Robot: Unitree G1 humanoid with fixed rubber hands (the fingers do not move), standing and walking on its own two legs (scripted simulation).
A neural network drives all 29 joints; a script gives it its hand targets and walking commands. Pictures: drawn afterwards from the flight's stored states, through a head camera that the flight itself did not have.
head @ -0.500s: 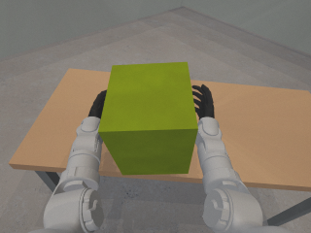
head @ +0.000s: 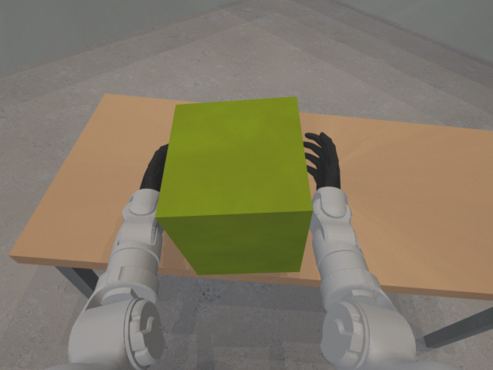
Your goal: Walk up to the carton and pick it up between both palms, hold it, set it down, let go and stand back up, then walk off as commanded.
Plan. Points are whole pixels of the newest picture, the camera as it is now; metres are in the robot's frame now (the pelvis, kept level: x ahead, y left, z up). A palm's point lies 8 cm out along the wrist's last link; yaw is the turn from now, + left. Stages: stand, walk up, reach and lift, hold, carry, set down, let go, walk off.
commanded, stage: set down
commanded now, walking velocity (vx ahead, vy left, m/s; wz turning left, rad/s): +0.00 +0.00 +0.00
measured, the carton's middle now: (242, 194) +0.39 +0.00 +0.04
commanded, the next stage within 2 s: none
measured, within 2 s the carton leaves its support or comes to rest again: rests again in 1.76 s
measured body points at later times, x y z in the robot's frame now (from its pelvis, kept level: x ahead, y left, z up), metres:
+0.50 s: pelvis +0.00 +0.00 +0.00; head +0.04 +0.02 +0.45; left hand +0.40 +0.16 +0.03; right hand +0.40 -0.14 +0.07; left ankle -0.01 +0.12 -0.75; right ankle -0.01 -0.12 -0.75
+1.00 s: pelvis +0.00 +0.00 +0.00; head +0.04 +0.02 +0.45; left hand +0.40 +0.16 +0.03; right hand +0.40 -0.14 +0.07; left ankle -0.01 +0.12 -0.75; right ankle -0.01 -0.12 -0.75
